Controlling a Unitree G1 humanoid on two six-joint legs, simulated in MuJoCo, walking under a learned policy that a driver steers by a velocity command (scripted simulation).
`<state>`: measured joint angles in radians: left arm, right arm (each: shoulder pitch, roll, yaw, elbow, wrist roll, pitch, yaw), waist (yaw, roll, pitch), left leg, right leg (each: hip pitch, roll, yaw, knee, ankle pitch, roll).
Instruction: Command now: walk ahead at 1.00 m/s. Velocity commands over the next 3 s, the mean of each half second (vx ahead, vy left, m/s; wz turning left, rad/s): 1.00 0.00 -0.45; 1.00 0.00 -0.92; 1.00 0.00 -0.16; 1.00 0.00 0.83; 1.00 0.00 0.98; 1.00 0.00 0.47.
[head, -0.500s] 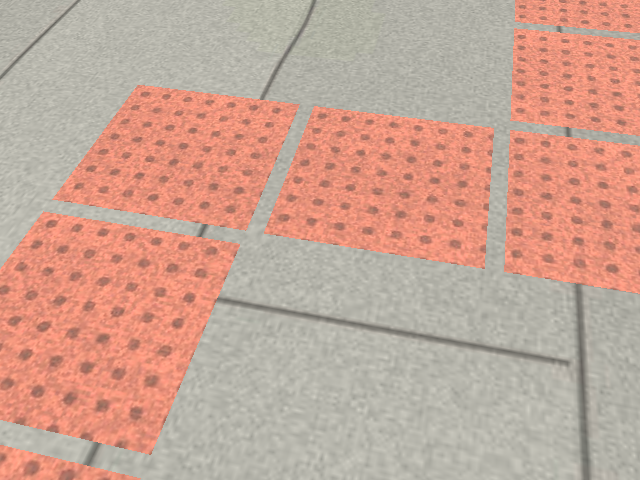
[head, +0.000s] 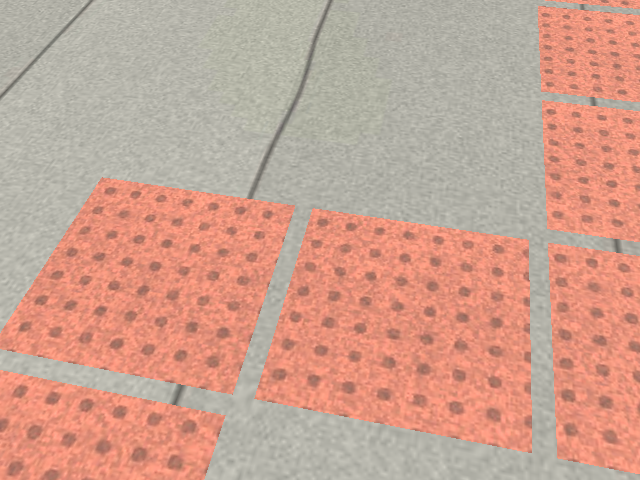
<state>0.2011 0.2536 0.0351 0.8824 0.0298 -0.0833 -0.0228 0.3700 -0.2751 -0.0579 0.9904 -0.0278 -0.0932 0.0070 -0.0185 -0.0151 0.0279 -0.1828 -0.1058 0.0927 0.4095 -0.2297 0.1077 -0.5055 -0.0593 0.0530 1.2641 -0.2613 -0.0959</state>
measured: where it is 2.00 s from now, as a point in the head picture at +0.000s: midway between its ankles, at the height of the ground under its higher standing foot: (582, 125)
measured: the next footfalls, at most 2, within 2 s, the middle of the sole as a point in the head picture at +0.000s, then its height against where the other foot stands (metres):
right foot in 0.28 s outside the picture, level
left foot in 0.70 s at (336, 298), level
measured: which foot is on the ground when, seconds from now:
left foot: down 0.00-0.28, up 0.30-0.68, down 0.70-1.00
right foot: up 0.00-0.26, down 0.28-0.68, up 0.70-1.00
